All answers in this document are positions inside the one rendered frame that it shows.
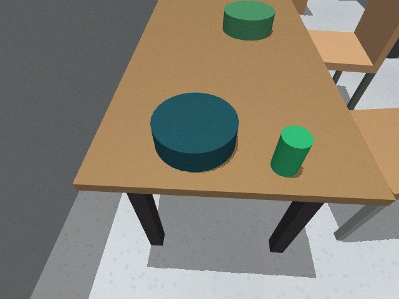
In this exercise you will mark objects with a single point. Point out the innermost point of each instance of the chair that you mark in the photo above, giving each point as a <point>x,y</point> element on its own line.
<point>363,50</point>
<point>380,130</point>

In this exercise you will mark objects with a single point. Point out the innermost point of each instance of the table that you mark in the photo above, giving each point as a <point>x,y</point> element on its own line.
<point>272,83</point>

